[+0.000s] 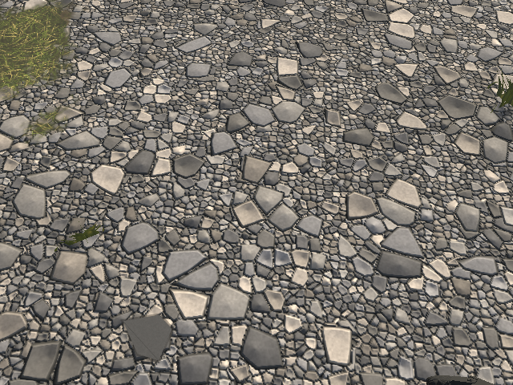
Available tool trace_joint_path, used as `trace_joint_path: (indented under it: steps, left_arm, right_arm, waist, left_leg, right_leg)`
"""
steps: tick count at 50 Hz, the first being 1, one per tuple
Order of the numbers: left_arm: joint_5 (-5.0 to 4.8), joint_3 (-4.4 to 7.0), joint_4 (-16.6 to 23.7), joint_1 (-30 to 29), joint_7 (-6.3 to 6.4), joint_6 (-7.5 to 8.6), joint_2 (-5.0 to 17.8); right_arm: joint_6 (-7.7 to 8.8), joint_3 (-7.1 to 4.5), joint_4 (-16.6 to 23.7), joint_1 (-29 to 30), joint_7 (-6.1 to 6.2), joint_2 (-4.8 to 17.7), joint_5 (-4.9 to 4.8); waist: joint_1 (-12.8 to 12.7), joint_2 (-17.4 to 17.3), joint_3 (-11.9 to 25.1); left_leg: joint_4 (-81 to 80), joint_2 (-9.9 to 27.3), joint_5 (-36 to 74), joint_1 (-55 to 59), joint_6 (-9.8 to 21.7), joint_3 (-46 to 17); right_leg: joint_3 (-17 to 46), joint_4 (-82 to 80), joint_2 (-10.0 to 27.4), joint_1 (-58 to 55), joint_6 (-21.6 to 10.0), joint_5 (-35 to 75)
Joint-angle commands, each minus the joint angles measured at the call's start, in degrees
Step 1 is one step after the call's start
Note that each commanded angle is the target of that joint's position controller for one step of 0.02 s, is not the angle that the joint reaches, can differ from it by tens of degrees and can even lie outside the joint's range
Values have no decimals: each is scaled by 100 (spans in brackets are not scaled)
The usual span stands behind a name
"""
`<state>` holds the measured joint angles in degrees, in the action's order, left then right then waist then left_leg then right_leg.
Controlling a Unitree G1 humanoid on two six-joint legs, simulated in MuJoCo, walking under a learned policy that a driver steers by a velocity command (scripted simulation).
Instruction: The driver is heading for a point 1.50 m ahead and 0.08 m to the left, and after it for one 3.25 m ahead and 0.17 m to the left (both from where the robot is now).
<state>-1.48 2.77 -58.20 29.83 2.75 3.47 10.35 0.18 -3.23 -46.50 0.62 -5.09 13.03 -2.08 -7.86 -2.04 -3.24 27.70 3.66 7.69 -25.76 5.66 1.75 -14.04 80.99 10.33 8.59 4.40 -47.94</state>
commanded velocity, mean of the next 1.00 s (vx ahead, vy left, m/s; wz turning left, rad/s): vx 0.50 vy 0.00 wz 0.24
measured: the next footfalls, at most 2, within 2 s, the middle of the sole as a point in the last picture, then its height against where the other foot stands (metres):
right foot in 0.36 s outside the picture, level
left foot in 0.88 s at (225, 327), level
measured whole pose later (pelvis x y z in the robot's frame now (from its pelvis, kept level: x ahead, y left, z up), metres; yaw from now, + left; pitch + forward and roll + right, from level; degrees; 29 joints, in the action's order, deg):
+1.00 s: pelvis +0.50 +0.07 -0.01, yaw +13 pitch +3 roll +0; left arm -1.6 4.2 -55.0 17.2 0.2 5.9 14.5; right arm 4.5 -3.9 -47.6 -7.0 -1.1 12.6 -0.3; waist -0.9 1.5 0.1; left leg 26.1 -2.2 -9.0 -20.5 3.6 2.5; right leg 1.3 65.8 3.4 24.5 -1.8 -21.6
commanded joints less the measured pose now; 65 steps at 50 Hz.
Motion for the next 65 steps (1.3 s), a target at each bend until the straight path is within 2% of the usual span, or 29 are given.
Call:
trace_joint_path:
  steps: [1,2,3,4,5,6,7,9,11,14,18,19,20,21,23,27,32,39,41,43,44,45,46,47,48,50,54,60,65]
  left_arm:
    - [-59,53,874,-44,-239,453,697]
    - [-237,-5,1362,-685,-284,570,580]
    - [-335,-63,1520,-1023,-236,595,488]
    - [-189,-40,1534,-1397,-62,509,573]
    - [-160,27,1469,-1156,7,455,705]
    - [28,72,1384,-1158,59,355,793]
    - [133,124,1418,-1344,58,240,749]
    - [302,132,1570,-1643,45,244,746]
    - [236,84,1616,-2004,-84,279,542]
    - [17,94,1756,-2432,-173,198,684]
    - [138,279,1648,-2008,-277,271,1018]
    - [198,372,1494,-1265,-286,326,1309]
    - [249,543,1203,-408,-354,313,1895]
    - [165,428,1226,-311,-383,339,1427]
    - [206,331,1376,-1149,-336,302,1194]
    - [190,248,1289,-1587,-285,276,890]
    - [32,309,902,-1014,-167,264,1053]
    - [-7,355,475,-518,-184,163,1147]
    - [-22,391,395,-572,-178,123,1257]
    - [-57,375,399,-787,-182,98,1270]
    - [-10,316,492,-999,-187,117,1149]
    - [72,131,653,-640,-227,226,631]
    - [55,123,576,-590,-280,364,683]
    - [-88,258,676,-982,-307,435,1112]
    - [-107,255,767,-1378,-291,440,1139]
    - [42,305,805,-1584,-201,348,1026]
    - [88,270,891,-1715,-157,157,732]
    - [89,149,1244,-2967,-289,171,560]
    - [25,88,1558,-3772,-469,204,659]
  right_arm:
    - [134,-430,-554,-2858,240,1688,171]
    - [90,-448,-515,-3413,316,1604,221]
    - [45,-415,-627,-3243,415,1530,183]
    - [37,-307,-299,-2230,469,1151,149]
    - [192,-203,-61,-1554,463,993,233]
    - [299,-169,96,-1018,419,845,253]
    - [309,-119,184,-593,451,753,183]
    - [333,-222,373,-303,582,1027,215]
    - [322,-276,223,-720,675,1069,160]
    - [312,-286,0,-1369,666,891,23]
    - [226,-206,-30,-1788,621,576,94]
    - [257,-108,3,-1940,600,200,139]
    - [377,-66,161,-2427,570,57,-4]
    - [432,-187,112,-2098,565,570,-28]
    - [406,-235,325,-1137,590,698,106]
    - [330,-253,188,-1311,587,481,167]
    - [370,-143,347,-487,542,194,187]
    - [455,-78,575,468,384,244,81]
    - [504,-111,592,417,335,359,80]
    - [513,-281,284,-550,355,643,136]
    - [516,-437,-7,-1651,401,999,164]
    - [474,-577,-159,-2500,446,1619,231]
    - [446,-459,-234,-2716,439,1312,146]
    - [434,-338,-158,-2206,447,975,141]
    - [428,-271,-34,-1705,448,770,144]
    - [481,-176,22,-1133,402,469,230]
    - [577,-207,-230,-1397,423,626,194]
    - [550,-198,-536,-1968,520,797,131]
    - [446,-213,-867,-2515,553,887,97]
  waist:
    - [1469,-1566,2998]
    - [1816,-1166,3434]
    - [1512,-572,3017]
    - [1243,197,2147]
    - [793,327,1781]
    - [546,448,1228]
    - [326,552,476]
    - [280,162,304]
    - [509,-329,683]
    - [758,-342,577]
    - [545,-200,633]
    - [359,576,960]
    - [436,2687,1469]
    - [228,1924,1204]
    - [396,795,457]
    - [828,898,621]
    - [626,685,573]
    - [314,793,94]
    - [444,885,105]
    - [994,842,649]
    - [1484,603,1326]
    - [1547,-682,2172]
    - [1513,-1237,2614]
    - [1424,-861,1820]
    - [1286,-527,1278]
    - [923,-278,660]
    - [721,-179,397]
    - [1030,-133,140]
    - [1243,-110,-133]
  left_leg:
    - [1650,1370,4657,6525,2008,-2115]
    - [437,1845,1685,6488,2398,-3250]
    - [-397,1856,-1331,5898,2023,-3849]
    - [-924,1806,-2307,4615,1775,-4097]
    - [-839,2110,-2266,3336,1792,-4392]
    - [-805,1979,-1728,2163,1743,-4257]
    - [-1020,1477,-1243,686,1468,-3246]
    - [-1049,486,-634,-885,1090,-1856]
    - [-1052,152,-835,-955,956,-1269]
    - [-921,533,-1719,77,848,-1740]
    - [240,217,-2691,427,355,-1843]
    - [2037,-363,-2838,-280,55,-1218]
    - [4039,-980,-4077,-2005,-215,-554]
    - [4803,-760,-4096,-2909,-151,-1092]
    - [4706,-231,-2866,-2963,-65,-862]
    - [3379,89,-2028,-1699,-243,-599]
    - [1571,27,-901,-1481,-389,-409]
    - [329,-136,-967,-1100,-333,-149]
    - [84,-223,-1341,-753,-158,-60]
    - [-217,-511,-1252,894,90,186]
    - [-27,-60,-1068,2556,370,-354]
    - [-194,1442,-1487,4918,1183,-2620]
    - [-936,1908,-2023,5089,1483,-4219]
    - [-1021,1695,-2331,4474,1231,-3493]
    - [-1179,1437,-2253,3616,1022,-2741]
    - [-1626,1010,-1637,2276,820,-1945]
    - [-1964,878,-657,1717,848,-1305]
    - [-2027,580,-245,1694,553,-575]
    - [-1743,983,-302,2756,537,-692]
  right_leg:
    - [1500,4084,-502,4803,55,-271]
    - [1865,3869,-603,5334,3,188]
    - [1914,3073,-374,5818,-159,1058]
    - [1692,2909,-329,5760,-180,1510]
    - [2156,1675,-174,5367,-291,2562]
    - [2224,1244,-96,4880,-265,2572]
    - [2150,-19,35,4175,-68,2870]
    - [1820,-2243,-155,2382,63,3626]
    - [1496,-3327,-587,1253,98,5132]
    - [1655,-4152,-616,1517,-54,4768]
    - [1422,-4722,-785,685,-612,3866]
    - [2313,-4913,-24,-375,-967,3950]
    - [5299,-6150,1200,-1772,-1921,2237]
    - [6237,-6596,1295,-1861,-1989,760]
    - [4738,-6547,886,-753,-1653,1648]
    - [3180,-6881,292,241,-1500,3603]
    - [2319,-7084,199,-93,-1489,4747]
    - [2118,-6922,390,-563,-1464,4634]
    - [2137,-6618,495,-744,-1397,5127]
    - [1794,-5587,216,-520,-1198,6820]
    - [1517,-4286,-74,313,-972,6647]
    - [1092,-1954,-874,2653,-540,4510]
    - [1871,-913,-1133,3461,-556,1586]
    - [2013,-500,-773,3993,-659,1876]
    - [1828,-661,-496,3916,-716,2417]
    - [1806,-1420,-175,3361,-683,3145]
    - [1712,-2209,-129,3255,-547,3854]
    - [1430,-4350,-459,2882,-543,5596]
    - [1440,-5057,-591,3149,-674,5222]
Velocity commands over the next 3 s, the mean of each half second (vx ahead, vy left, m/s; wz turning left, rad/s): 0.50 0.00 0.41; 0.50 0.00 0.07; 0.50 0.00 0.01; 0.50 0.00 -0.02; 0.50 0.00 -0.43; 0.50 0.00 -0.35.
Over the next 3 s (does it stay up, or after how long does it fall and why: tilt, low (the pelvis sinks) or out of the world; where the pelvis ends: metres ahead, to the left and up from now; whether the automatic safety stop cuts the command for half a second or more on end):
stays up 1.61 0.21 -0.02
